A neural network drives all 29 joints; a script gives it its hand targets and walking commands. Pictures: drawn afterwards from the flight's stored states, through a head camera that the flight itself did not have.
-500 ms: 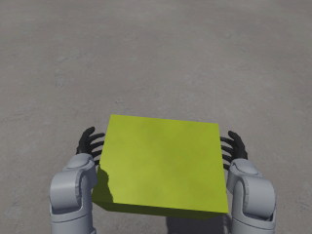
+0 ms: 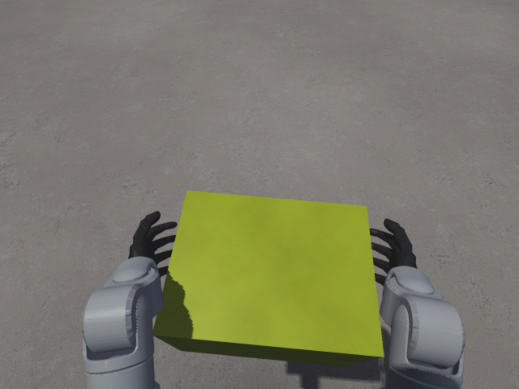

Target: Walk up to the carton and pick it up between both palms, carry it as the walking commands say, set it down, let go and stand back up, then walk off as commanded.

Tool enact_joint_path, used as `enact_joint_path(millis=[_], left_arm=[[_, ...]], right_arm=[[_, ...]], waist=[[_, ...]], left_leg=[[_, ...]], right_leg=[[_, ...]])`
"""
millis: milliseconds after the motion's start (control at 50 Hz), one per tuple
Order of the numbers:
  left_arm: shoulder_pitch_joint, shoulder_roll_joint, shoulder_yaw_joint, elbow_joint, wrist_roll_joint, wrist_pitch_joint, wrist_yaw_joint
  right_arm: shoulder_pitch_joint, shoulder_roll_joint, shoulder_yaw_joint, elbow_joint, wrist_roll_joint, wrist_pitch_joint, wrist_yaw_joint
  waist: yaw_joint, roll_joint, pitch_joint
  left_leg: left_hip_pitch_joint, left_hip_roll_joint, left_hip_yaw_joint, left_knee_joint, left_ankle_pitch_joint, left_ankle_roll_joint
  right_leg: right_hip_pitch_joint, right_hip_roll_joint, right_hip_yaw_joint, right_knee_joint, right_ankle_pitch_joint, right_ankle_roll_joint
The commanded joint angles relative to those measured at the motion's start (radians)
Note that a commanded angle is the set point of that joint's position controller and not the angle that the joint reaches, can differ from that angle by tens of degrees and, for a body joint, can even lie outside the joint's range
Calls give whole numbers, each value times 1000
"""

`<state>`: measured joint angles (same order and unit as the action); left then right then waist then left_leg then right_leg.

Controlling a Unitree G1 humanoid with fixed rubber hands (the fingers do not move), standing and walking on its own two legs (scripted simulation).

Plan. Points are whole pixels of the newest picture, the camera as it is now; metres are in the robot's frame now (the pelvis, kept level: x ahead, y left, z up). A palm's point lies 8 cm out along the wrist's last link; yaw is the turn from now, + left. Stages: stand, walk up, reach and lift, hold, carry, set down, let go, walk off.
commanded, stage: carry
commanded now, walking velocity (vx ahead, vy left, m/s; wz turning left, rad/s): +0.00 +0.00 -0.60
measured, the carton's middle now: (268, 282) +0.27 +0.00 +0.02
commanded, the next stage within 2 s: none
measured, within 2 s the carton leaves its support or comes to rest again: neither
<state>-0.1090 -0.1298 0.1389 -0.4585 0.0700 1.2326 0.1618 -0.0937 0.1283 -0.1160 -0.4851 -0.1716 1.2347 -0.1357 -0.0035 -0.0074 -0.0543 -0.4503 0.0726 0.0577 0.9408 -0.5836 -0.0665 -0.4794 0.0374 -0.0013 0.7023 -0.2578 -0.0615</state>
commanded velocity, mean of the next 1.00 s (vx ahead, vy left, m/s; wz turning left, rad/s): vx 0.00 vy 0.00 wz -0.60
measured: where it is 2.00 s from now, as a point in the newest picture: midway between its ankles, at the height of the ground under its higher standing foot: outside the picture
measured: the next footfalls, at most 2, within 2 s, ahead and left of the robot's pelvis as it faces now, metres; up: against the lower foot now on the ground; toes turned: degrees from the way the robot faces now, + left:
left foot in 0.08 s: +0.04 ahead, +0.14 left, +0.00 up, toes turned +3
right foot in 0.34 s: +0.01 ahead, -0.12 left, +0.00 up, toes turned -17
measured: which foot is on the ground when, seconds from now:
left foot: up 0.00-0.06, down 0.08-0.34, up 0.36-0.68, down 0.70-0.96, up 0.98-1.00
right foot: down 0.00-0.08, up 0.10-0.32, down 0.34-0.72, up 0.74-0.94, down 0.96-1.00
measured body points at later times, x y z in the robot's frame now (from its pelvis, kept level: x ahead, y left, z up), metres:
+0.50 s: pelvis -0.05 -0.02 +0.00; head -0.07 -0.04 +0.45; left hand +0.25 +0.05 +0.10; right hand +0.13 -0.28 +0.08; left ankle -0.01 +0.15 -0.67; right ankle -0.03 -0.11 -0.72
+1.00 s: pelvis -0.10 -0.02 -0.01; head -0.11 -0.01 +0.44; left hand +0.21 -0.04 +0.10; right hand +0.00 -0.32 +0.09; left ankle -0.04 +0.12 -0.71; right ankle -0.13 -0.13 -0.72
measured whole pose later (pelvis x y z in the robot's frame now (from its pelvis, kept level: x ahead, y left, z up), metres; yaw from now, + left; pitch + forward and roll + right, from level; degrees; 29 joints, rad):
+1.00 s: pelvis -0.10 -0.02 -0.01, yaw -37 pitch +3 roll +1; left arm -0.10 -0.13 0.13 -0.51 0.07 1.24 0.18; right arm -0.09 0.13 -0.12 -0.50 -0.16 1.21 -0.13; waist 0.00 -0.01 -0.10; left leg -0.36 0.20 0.25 0.80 -0.49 -0.06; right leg -0.50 0.02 0.04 0.77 -0.33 -0.03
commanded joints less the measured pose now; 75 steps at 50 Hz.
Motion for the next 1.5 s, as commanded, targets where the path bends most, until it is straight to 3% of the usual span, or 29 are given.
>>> enact_joint_path(millis=[0, 20, 40, 60, 100, 140, 240, 280, 320, 380, 440, 580, 620, 640, 660, 680, 740, 880, 940, 960, 980, 1120, 1180, 1200, 1220, 1240, 1280, 1380, 1480], left_arm=[[-440, -868, -755, -200, -389, -2, -221], [-455, -839, -759, -189, -370, -3, -221], [-475, -888, -789, -239, -376, -5, -230], [-534, -889, -801, -255, -380, -3, -229], [-525, -907, -815, -242, -403, -8, -235], [-562, -892, -838, -283, -425, -10, -227], [-512, -819, -776, -175, -388, 39, -207], [-488, -841, -740, -138, -387, 33, -217], [-396, -791, -706, -111, -366, 32, -218], [-418, -867, -690, -115, -347, 13, -231], [-419, -901, -703, -158, -363, -5, -240], [-422, -917, -744, -203, -385, -22, -233], [-464, -885, -759, -257, -398, -18, -222], [-451, -901, -772, -248, -392, -20, -221], [-493, -936, -794, -203, -390, -8, -214], [-516, -903, -816, -308, -405, -16, -215], [-564, -929, -851, -312, -425, -22, -221], [-409, -823, -764, -196, -384, 26, -216], [-369, -802, -697, -83, -341, 36, -215], [-345, -811, -704, -100, -341, 24, -217], [-302, -807, -669, -91, -328, 22, -222], [-427, -874, -731, -227, -359, -18, -222], [-529, -891, -784, -288, -395, -16, -216], [-551, -895, -810, -293, -398, -9, -213], [-552, -905, -797, -265, -387, 1, -214], [-519, -907, -798, -297, -378, -3, -210], [-547, -912, -833, -313, -401, -12, -211], [-508, -877, -823, -285, -384, 14, -198], [-424, -827, -769, -222, -379, 30, -199]], right_arm=[[-334, 899, 689, -44, 470, -5, 218], [-300, 882, 679, -6, 465, -9, 225], [-345, 912, 681, -67, 493, -23, 235], [-383, 919, 668, -84, 500, -31, 236], [-408, 915, 678, -119, 483, -36, 235], [-342, 897, 647, -68, 462, -36, 234], [-289, 868, 610, 68, 443, 8, 215], [-398, 865, 656, -9, 463, 4, 206], [-372, 847, 688, -20, 445, 9, 196], [-532, 908, 748, -92, 493, 2, 217], [-546, 936, 766, -169, 513, -14, 218], [-507, 906, 746, -199, 510, -32, 218], [-418, 915, 713, -128, 493, -26, 218], [-429, 905, 714, -152, 496, -35, 219], [-358, 892, 679, -77, 482, -30, 218], [-330, 896, 655, -97, 489, -41, 224], [-376, 926, 658, -98, 476, -44, 239], [-351, 839, 672, -75, 458, -4, 211], [-454, 818, 709, -100, 461, 9, 198], [-461, 846, 745, -119, 472, 6, 197], [-449, 830, 748, -123, 474, 10, 207], [-460, 881, 738, -151, 498, -18, 232], [-424, 906, 705, -87, 492, -17, 238], [-387, 895, 676, -79, 477, -18, 239], [-403, 879, 655, -65, 482, -21, 238], [-348, 901, 663, -73, 498, -27, 245], [-355, 892, 653, -90, 477, -34, 249], [-367, 840, 652, -150, 480, -29, 241], [-338, 843, 662, -81, 484, -9, 225]], waist=[[3, -204, -369], [-28, -132, -418], [-28, 251, -399], [0, 360, -323], [10, 185, -219], [2, 197, -255], [2, 328, -300], [22, 92, -319], [13, -381, -301], [19, -173, -197], [14, -226, -214], [30, -218, -347], [8, -227, -382], [-13, -161, -432], [-26, 119, -477], [-5, 424, -358], [15, 193, -280], [17, 183, -344], [13, -350, -285], [17, -363, -271], [23, -251, -221], [30, -229, -290], [0, -225, -354], [-21, -118, -370], [-31, 186, -336], [0, 403, -291], [13, 190, -254], [-6, 271, -256], [6, 248, -378]], left_leg=[[347, -73, 22, -472, 218, 22], [610, 65, -41, -588, 221, 63], [639, 390, -342, -757, 66, 159], [455, 535, -371, -715, 148, 239], [275, 455, -164, -698, 177, 216], [404, 367, -33, -511, 717, 174], [312, 360, 57, -357, 785, 127], [209, 264, 162, -149, 499, 20], [-226, 58, 96, 80, -158, -70], [-190, 23, -5, 159, -59, -52], [-183, -1, -42, 174, 17, -42], [29, -115, -13, -184, 72, -3], [294, -105, 50, -430, 140, 20], [496, -7, -7, -593, 234, 33], [691, 248, -212, -730, 115, 125], [607, 504, -396, -677, 374, 211], [409, 403, -84, -591, 521, 199], [320, 283, 171, -189, 750, 55], [-202, 66, 83, 88, -168, -67], [-231, 46, 5, 123, -201, -51], [-217, 34, -13, 152, -146, -56], [9, -81, -10, -65, 19, -6], [435, -106, 44, -443, 112, 40], [579, 8, -1, -560, 199, 54], [612, 353, -313, -767, 3, 145], [524, 535, -375, -701, 185, 216], [426, 482, -174, -639, 418, 224], [512, 335, 28, -431, 1089, 147], [438, 311, 155, -176, 1048, 52]], right_leg=[[34, -140, 380, -267, 291, -11], [-176, -42, 198, -220, 81, 97], [-352, 68, 20, 18, -211, 122], [-357, -19, -24, 286, -358, 102], [-278, -75, -31, 438, -233, 98], [-238, -73, -50, 352, -216, 87], [-19, -50, -127, 69, -175, 78], [160, -76, 21, -227, 35, 62], [373, -354, 581, -201, 725, -71], [196, -255, 522, -298, 304, -79], [152, -227, 522, -340, 105, -89], [198, -191, 539, -301, 412, -97], [101, -135, 403, -313, 379, -9], [-38, -82, 327, -255, 235, 32], [-239, 46, 139, -100, -57, 140], [-421, 54, -15, 189, -351, 113], [-283, -57, -38, 411, -189, 95], [103, -10, -102, -119, -36, 76], [367, -343, 586, -188, 738, -92], [373, -334, 608, -224, 618, -137], [265, -300, 608, -255, 547, -121], [136, -239, 582, -360, 145, -91], [-63, -102, 405, -414, 75, 74], [-187, -47, 276, -314, 53, 97], [-336, 103, 32, -31, -134, 167], [-404, 30, -30, 248, -347, 110], [-325, -39, -42, 443, -272, 98], [-266, -17, -126, 341, -226, 98], [61, 17, -155, -133, -70, 79]])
